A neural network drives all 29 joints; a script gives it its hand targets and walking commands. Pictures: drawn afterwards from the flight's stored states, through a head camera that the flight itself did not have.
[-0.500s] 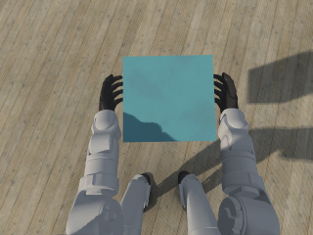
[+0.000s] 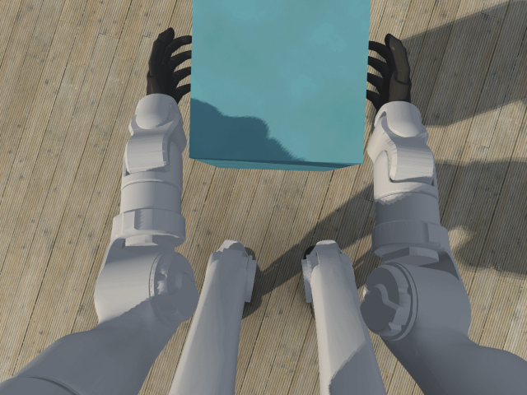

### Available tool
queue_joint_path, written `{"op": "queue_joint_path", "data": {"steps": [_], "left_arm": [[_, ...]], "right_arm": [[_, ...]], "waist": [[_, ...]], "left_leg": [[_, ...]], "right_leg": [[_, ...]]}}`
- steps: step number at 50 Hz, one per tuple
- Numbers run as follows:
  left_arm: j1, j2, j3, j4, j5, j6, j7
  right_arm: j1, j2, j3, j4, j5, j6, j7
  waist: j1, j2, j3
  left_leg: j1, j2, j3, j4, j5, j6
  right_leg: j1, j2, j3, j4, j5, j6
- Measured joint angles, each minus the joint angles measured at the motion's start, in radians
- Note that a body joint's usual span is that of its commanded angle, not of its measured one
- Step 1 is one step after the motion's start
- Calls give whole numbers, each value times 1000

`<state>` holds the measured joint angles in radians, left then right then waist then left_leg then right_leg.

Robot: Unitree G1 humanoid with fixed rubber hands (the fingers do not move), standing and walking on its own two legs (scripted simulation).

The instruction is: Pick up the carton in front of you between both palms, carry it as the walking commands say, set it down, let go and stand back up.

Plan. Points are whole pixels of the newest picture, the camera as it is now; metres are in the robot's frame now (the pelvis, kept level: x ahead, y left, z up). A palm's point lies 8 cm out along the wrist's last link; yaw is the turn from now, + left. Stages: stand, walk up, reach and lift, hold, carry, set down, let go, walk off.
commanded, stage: set down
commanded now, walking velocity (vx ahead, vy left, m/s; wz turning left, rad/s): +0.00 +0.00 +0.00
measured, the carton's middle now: (275, 102) +0.51 +0.01 -0.18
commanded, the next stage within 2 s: none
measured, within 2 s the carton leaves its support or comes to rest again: rests again in 1.08 s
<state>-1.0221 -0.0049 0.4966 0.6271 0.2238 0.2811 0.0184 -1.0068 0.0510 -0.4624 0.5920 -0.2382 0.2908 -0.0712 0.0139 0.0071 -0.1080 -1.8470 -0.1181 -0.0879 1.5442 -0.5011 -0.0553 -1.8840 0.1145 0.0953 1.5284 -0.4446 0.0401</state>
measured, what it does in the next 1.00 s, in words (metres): lowers itself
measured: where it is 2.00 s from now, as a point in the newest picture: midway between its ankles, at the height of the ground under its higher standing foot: (275, 299)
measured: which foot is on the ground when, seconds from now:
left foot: down 0.00-1.00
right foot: down 0.00-1.00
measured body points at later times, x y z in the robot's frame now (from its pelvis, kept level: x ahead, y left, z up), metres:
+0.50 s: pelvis -0.01 +0.01 -0.10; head +0.35 +0.01 +0.17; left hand +0.54 +0.16 -0.25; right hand +0.53 -0.15 -0.25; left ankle +0.08 +0.13 -0.52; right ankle +0.09 -0.12 -0.52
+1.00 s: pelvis +0.00 +0.01 -0.17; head +0.37 +0.02 +0.08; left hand +0.57 +0.16 -0.34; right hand +0.56 -0.14 -0.34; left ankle +0.08 +0.12 -0.52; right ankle +0.09 -0.12 -0.52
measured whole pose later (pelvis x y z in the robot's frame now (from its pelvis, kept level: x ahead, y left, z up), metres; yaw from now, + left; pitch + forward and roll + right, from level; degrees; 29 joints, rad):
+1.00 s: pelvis +0.00 +0.01 -0.17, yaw +0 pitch +42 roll -1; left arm -1.47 0.25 0.25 0.98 0.01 0.22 0.12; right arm -1.41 -0.19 -0.34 0.90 -0.01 0.22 -0.14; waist -0.02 0.00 0.27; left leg -2.22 -0.14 -0.04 2.18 -0.68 -0.05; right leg -2.25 0.11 0.05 2.15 -0.63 0.07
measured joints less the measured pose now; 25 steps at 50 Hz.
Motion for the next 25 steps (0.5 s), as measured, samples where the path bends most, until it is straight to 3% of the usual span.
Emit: {"op": "queue_joint_path", "data": {"steps": [11, 19, 25], "left_arm": [[-78, 52, -67, 48, -61, 8, 38], [-185, 80, -71, 130, -44, -6, 61], [-261, 121, -106, 161, -80, -13, 79]], "right_arm": [[-61, -54, 26, 32, 68, 3, -23], [-170, -109, 5, 132, 70, -19, -13], [-248, -146, 17, 165, 88, -30, -18]], "waist": [[-18, -4, 21], [-21, -3, 79], [-24, -3, 168]], "left_leg": [[-165, -19, -1, 174, -56, 2], [-256, -32, 11, 285, -76, 8], [-324, -43, 20, 372, -84, 4]], "right_leg": [[-154, 7, -11, 159, -56, 17], [-240, 12, -7, 265, -79, 35], [-307, 14, -6, 354, -90, 44]]}}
